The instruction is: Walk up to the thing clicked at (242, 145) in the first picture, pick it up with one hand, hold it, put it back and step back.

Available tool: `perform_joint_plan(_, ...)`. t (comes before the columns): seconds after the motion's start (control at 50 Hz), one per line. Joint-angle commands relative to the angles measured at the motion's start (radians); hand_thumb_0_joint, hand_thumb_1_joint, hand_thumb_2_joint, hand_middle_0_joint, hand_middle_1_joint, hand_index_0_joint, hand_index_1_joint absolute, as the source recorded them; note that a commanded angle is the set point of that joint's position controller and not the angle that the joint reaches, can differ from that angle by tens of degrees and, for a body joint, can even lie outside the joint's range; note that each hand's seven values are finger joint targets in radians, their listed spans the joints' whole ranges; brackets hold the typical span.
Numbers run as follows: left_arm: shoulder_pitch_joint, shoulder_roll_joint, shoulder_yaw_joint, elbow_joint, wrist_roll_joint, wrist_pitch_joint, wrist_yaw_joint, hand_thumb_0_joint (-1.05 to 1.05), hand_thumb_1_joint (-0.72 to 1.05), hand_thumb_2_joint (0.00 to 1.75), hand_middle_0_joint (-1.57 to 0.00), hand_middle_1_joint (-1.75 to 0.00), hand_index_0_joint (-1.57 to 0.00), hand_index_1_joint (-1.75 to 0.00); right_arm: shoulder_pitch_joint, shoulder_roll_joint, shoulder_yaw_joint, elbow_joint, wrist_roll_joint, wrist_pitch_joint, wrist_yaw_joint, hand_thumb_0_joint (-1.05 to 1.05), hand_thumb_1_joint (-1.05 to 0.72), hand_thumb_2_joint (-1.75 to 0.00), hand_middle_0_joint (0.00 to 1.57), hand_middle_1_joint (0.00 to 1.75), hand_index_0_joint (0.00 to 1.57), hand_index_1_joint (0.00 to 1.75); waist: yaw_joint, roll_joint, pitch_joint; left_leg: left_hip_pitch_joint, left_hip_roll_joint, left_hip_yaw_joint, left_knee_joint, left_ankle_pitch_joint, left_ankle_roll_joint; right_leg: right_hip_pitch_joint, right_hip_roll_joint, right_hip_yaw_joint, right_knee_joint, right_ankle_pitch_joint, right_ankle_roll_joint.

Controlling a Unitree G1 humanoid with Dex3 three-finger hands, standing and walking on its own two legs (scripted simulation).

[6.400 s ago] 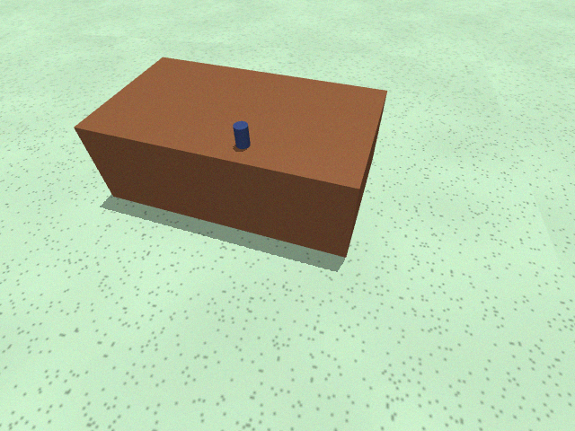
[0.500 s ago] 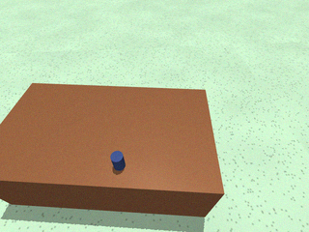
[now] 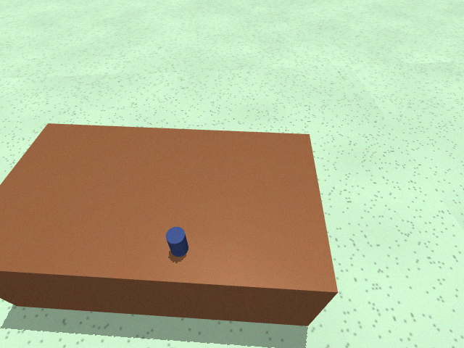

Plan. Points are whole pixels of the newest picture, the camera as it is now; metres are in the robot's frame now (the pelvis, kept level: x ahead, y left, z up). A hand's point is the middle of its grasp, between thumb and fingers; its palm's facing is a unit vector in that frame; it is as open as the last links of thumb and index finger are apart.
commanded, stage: go down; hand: left
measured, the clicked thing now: (177, 242) +0.45 +0.20 -0.32
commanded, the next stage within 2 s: none
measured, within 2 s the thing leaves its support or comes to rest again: neither
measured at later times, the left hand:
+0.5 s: hand (110, 344) +0.15 +0.26 -0.15, palm faces +0.05 -0.95 -0.32, open 14.2 cm
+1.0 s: hand (100, 337) +0.16 +0.28 -0.13, palm faces +0.09 -0.95 -0.31, open 17.4 cm
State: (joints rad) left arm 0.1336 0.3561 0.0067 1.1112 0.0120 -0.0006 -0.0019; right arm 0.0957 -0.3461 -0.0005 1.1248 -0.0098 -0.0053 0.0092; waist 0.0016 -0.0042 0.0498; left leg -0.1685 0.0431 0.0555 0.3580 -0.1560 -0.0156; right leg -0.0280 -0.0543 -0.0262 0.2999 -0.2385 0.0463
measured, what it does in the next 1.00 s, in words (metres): stands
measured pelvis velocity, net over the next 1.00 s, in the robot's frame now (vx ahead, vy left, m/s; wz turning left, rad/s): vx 0.01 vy -0.01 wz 0.02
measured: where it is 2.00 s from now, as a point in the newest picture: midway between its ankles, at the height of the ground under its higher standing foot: outside the picture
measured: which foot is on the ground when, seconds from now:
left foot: down 0.00-1.00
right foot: down 0.00-1.00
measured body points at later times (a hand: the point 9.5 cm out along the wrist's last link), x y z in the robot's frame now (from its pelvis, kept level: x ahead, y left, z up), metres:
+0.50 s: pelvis -0.01 +0.00 -0.02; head +0.04 +0.00 +0.43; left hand +0.15 +0.31 -0.12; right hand +0.15 -0.29 -0.11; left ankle +0.02 +0.13 -0.75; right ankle -0.05 -0.15 -0.75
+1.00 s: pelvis +0.01 -0.01 -0.03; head +0.05 +0.00 +0.42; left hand +0.15 +0.33 -0.11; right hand +0.16 -0.28 -0.11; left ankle +0.02 +0.13 -0.75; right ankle -0.05 -0.15 -0.75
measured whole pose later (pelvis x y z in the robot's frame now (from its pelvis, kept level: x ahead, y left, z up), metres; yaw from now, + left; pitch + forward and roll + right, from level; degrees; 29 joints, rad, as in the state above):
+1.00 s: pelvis +0.01 -0.01 -0.03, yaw +1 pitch +7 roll -1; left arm 0.16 0.40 0.21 0.60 0.00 0.28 -0.13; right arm 0.25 -0.26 -0.07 0.56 0.02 -0.09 -0.04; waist -0.02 0.01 -0.06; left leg -0.51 0.06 0.02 0.69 -0.31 -0.02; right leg -0.36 -0.05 -0.04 0.65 -0.41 0.04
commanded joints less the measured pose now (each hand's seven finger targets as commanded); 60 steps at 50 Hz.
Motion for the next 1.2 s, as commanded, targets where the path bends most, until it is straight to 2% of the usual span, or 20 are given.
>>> perform_joint_plan(0.0, -0.019, 0.214, 0.042, -0.053, 0.004, -0.025, 0.012, 0.0, 0.9, 0.9, -0.2, -0.3, -0.2, -0.3, -0.042, -0.216, -0.044, -0.056, 0.004, -0.02, -0.012, 0.0, -0.9, -0.9, 0.2, 0.3, 0.2, 0.3, -0.007, 0.0, -0.06, 0.084, 0.1, -0.098, -0.04, 0.172, 0.033, -0.075, -0.097, 0.055, -0.065, 0.161, -0.05)
perform_joint_plan(0.08, -0.023, 0.211, 0.042, -0.056, 0.002, -0.025, 0.011, 0.0, 0.82, 0.82, -0.12, -0.26, -0.2, -0.22, -0.037, -0.213, -0.043, -0.057, 0.001, -0.021, -0.012, 0.0, -0.82, -0.82, 0.12, 0.22, 0.12, 0.22, -0.008, 0.012, -0.069, 0.077, 0.101, -0.099, -0.04, 0.191, 0.033, -0.064, -0.099, 0.053, -0.06, 0.178, -0.053)
perform_joint_plan(0.1, -0.374, 0.011, 0.007, -0.407, -0.078, -0.11, 0.017, 0.0, 0.74, 0.74, -0.04, -0.18, -0.12, -0.14, -0.388, -0.045, -0.023, -0.408, 0.098, -0.13, -0.029, 0.0, -0.74, -0.74, 0.05, 0.14, 0.05, 0.14, -0.046, 0.048, -0.088, -0.021, -0.026, -0.001, 0.03, 0.08, 0.008, -0.232, 0.049, -0.021, 0.053, 0.141, -0.048)
perform_joint_plan(0.12, -0.42, 0.104, 0.036, -0.423, -0.079, -0.101, 0.034, 0.0, 0.66, 0.66, -0.06, -0.1, -0.04, -0.06, -0.297, -0.117, -0.032, -0.438, 0.091, -0.151, -0.044, 0.0, -0.66, -0.66, 0.05, 0.06, 0.05, 0.06, -0.045, 0.056, -0.097, 0.015, -0.024, -0.004, 0.022, 0.019, 0.002, -0.209, 0.043, -0.022, 0.05, 0.092, -0.051)
perform_joint_plan(0.14, -0.293, 0.145, 0.036, -0.323, -0.078, -0.073, 0.043, 0.0, 0.58, 0.58, -0.05, -0.02, -0.02, -0.03, -0.189, -0.177, -0.061, -0.329, 0.096, -0.139, -0.058, 0.0, -0.58, -0.58, 0.05, 0.05, 0.05, 0.05, -0.036, 0.059, -0.048, -0.021, -0.019, -0.005, 0.011, -0.029, -0.001, -0.226, 0.048, -0.026, 0.049, 0.047, -0.054)
perform_joint_plan(0.16, -0.211, 0.226, 0.097, -0.207, -0.066, -0.034, 0.046, 0.0, 0.5, 0.5, -0.06, 0.0, -0.02, -0.04, -0.121, -0.234, -0.116, -0.248, 0.094, -0.12, -0.071, 0.0, -0.5, -0.5, 0.05, 0.05, 0.05, 0.05, -0.033, 0.047, -0.063, -0.06, -0.023, -0.002, 0.057, -0.022, -0.001, -0.261, 0.054, -0.025, 0.079, 0.043, -0.056)
perform_joint_plan(0.18, -0.217, 0.243, 0.113, -0.177, -0.057, -0.007, 0.042, 0.0, 0.42, 0.42, -0.07, -0.01, -0.03, -0.05, -0.141, -0.225, -0.125, -0.273, 0.096, -0.12, -0.074, 0.0, -0.42, -0.42, 0.05, 0.05, 0.05, 0.05, -0.022, 0.016, -0.102, -0.082, -0.019, -0.009, 0.092, 0.009, 0.001, -0.281, 0.059, -0.027, 0.113, 0.064, -0.059)
perform_joint_plan(0.22, -0.235, 0.212, 0.123, -0.197, -0.033, 0.015, 0.031, 0.0, 0.26, 0.26, -0.07, -0.01, -0.04, -0.04, -0.162, -0.168, -0.125, -0.335, 0.072, -0.13, -0.07, 0.0, -0.26, -0.26, 0.05, 0.05, 0.05, 0.05, -0.013, 0.006, -0.274, -0.055, -0.023, -0.013, 0.147, 0.077, 0.008, -0.252, 0.056, -0.019, 0.165, 0.137, -0.053)
perform_joint_plan(0.24, -0.182, 0.241, 0.16, -0.204, -0.012, 0.041, 0.021, 0.0, 0.22, 0.21, -0.08, -0.01, -0.05, -0.04, -0.047, -0.196, -0.174, -0.368, 0.057, -0.125, -0.065, 0.0, -0.18, -0.21, 0.05, 0.05, 0.05, 0.05, -0.03, -0.011, -0.338, -0.039, -0.027, -0.012, 0.171, 0.125, 0.015, -0.246, 0.06, -0.019, 0.18, 0.187, -0.05)
perform_joint_plan(0.26, -0.051, 0.244, 0.187, -0.168, -0.001, 0.079, 0.007, 0.0, 0.19, 0.19, -0.08, -0.01, -0.05, -0.03, 0.118, -0.189, -0.2, -0.329, 0.051, -0.111, -0.056, 0.0, -0.1, -0.2, 0.05, 0.05, 0.05, 0.05, -0.028, 0.014, -0.317, -0.047, -0.034, -0.008, 0.172, 0.161, 0.014, -0.253, 0.063, -0.022, 0.185, 0.217, -0.053)
perform_joint_plan(0.3, -0.112, 0.216, 0.165, -0.26, 0.003, 0.126, -0.011, 0.0, 0.08, 0.11, -0.08, 0.0, -0.07, -0.01, 0.015, -0.185, -0.187, -0.447, 0.052, -0.112, -0.048, 0.0, 0.02, -0.17, 0.05, 0.05, 0.05, 0.05, -0.017, 0.01, -0.333, -0.025, -0.043, -0.003, 0.148, 0.19, 0.012, -0.233, 0.06, -0.021, 0.168, 0.236, -0.046)
perform_joint_plan(0.34, -0.079, 0.221, 0.175, -0.305, 0.006, 0.179, -0.026, 0.0, -0.03, 0.09, -0.08, 0.0, -0.08, -0.01, 0.057, -0.129, -0.16, -0.426, 0.056, -0.087, -0.036, 0.0, 0.12, -0.15, 0.05, 0.05, 0.05, 0.05, -0.004, 0.042, -0.267, -0.053, -0.048, -0.002, 0.137, 0.176, 0.014, -0.266, 0.061, -0.025, 0.158, 0.212, -0.049)
perform_joint_plan(0.44, -0.135, 0.22, 0.181, -0.422, 0.004, 0.233, -0.054, 0.0, -0.28, 0.06, -0.09, -0.03, -0.08, -0.04, 0.007, -0.12, -0.153, -0.536, 0.054, -0.081, -0.023, 0.0, 0.35, -0.09, 0.05, 0.05, 0.05, 0.05, -0.01, 0.017, -0.205, -0.137, -0.041, -0.005, 0.152, 0.001, 0.019, -0.336, 0.061, -0.028, 0.165, 0.04, -0.052)
perform_joint_plan(0.6, -0.141, 0.244, 0.232, -0.557, 0.006, 0.197, -0.055, 0.0, -0.56, 0.04, -0.09, -0.05, -0.08, -0.06, 0.005, -0.109, -0.158, -0.626, 0.038, -0.126, -0.052, 0.0, 0.47, -0.06, 0.05, 0.05, 0.05, 0.05, -0.023, 0.041, -0.311, -0.107, -0.029, -0.02, 0.229, 0.121, 0.019, -0.317, 0.053, -0.014, 0.237, 0.164, -0.043)
perform_joint_plan(0.72, -0.034, 0.289, 0.284, -0.569, 0.002, 0.21, -0.07, 0.0, -0.56, 0.02, -0.09, -0.05, -0.08, -0.06, 0.086, -0.093, -0.149, -0.623, 0.033, -0.13, -0.064, 0.0, 0.48, -0.06, 0.05, 0.05, 0.05, 0.05, -0.018, 0.062, -0.3, -0.115, -0.032, -0.019, 0.247, 0.168, 0.021, -0.314, 0.051, -0.019, 0.252, 0.216, -0.039)
perform_joint_plan(0.74, -0.026, 0.241, 0.25, -0.574, -0.002, 0.218, -0.083, 0.0, -0.54, 0.02, -0.09, -0.05, -0.08, -0.06, 0.092, -0.087, -0.143, -0.643, 0.034, -0.13, -0.064, 0.0, 0.48, -0.06, 0.05, 0.05, 0.05, 0.05, -0.029, 0.045, -0.288, -0.115, -0.033, -0.019, 0.248, 0.16, 0.022, -0.327, 0.051, -0.018, 0.25, 0.213, -0.037)
perform_joint_plan(0.8, -0.012, 0.268, 0.269, -0.584, 0.0, 0.236, -0.101, 0.0, -0.56, 0.01, -0.09, -0.05, -0.09, -0.05, 0.129, -0.084, -0.145, -0.644, 0.033, -0.126, -0.064, 0.0, 0.48, -0.05, 0.05, 0.05, 0.05, 0.05, -0.035, 0.045, -0.281, -0.112, -0.034, -0.017, 0.26, 0.179, 0.026, -0.338, 0.05, -0.021, 0.257, 0.237, -0.032)
perform_joint_plan(0.94, -0.018, 0.284, 0.287, -0.639, -0.002, 0.247, -0.129, 0.0, -0.61, 0.01, -0.09, -0.05, -0.09, -0.06, 0.126, -0.075, -0.14, -0.714, 0.038, -0.13, -0.058, 0.0, 0.5, -0.05, 0.05, 0.05, 0.05, 0.05, -0.024, 0.048, -0.242, -0.149, -0.034, -0.021, 0.257, 0.099, 0.023, -0.371, 0.049, -0.02, 0.256, 0.146, -0.038)
perform_joint_plan(1.06, -0.006, 0.283, 0.3, -0.685, -0.003, 0.242, -0.142, 0.0, -0.58, 0.02, -0.09, -0.04, -0.08, -0.05, 0.149, -0.063, -0.132, -0.769, 0.033, -0.135, -0.057, 0.0, 0.48, -0.06, 0.05, 0.05, 0.05, 0.05, -0.022, 0.059, -0.301, -0.121, -0.023, -0.032, 0.292, 0.206, 0.026, -0.365, 0.053, -0.023, 0.295, 0.225, -0.035)
perform_joint_plan(1.18, 0.014, 0.29, 0.321, -0.722, -0.011, 0.241, -0.146, 0.0, -0.58, 0.02, -0.09, -0.04, -0.08, -0.06, 0.183, -0.057, -0.127, -0.811, 0.035, -0.137, -0.057, 0.0, 0.48, -0.06, 0.05, 0.05, 0.05, 0.05, -0.023, 0.068, -0.267, -0.165, -0.021, -0.036, 0.282, 0.106, 0.018, -0.388, 0.059, -0.027, 0.298, 0.126, -0.043)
